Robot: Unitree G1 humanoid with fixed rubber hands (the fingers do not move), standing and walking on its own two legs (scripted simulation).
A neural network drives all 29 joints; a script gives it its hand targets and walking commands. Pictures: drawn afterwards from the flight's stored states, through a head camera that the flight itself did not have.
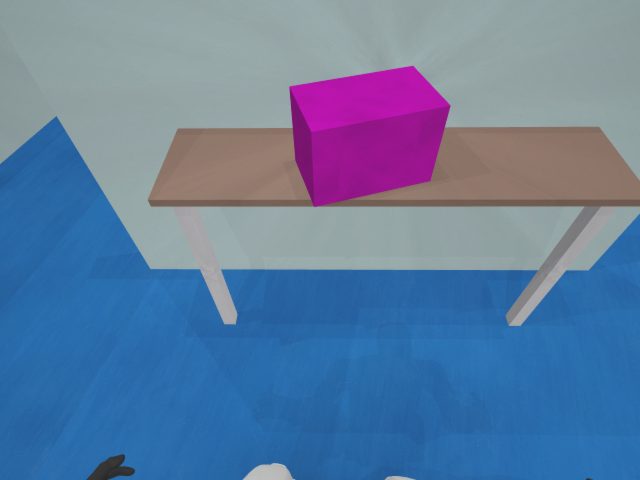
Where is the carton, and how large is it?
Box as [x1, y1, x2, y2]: [289, 66, 450, 206]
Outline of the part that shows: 413,66 289,86 295,160 314,206 423,182 430,179 450,105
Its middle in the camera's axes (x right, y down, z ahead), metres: +0.09 -0.22 +0.82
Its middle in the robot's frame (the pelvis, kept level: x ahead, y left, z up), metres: +0.76 -0.05 -0.02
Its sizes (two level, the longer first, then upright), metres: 0.271 0.162 0.187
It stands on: a table, 0.64 m high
